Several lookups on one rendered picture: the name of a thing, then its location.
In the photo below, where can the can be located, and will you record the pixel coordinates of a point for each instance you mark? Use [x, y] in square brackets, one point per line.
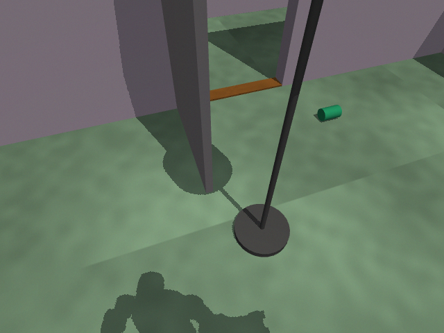
[329, 112]

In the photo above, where can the floor lamp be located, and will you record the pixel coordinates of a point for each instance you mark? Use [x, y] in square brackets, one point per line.
[261, 229]

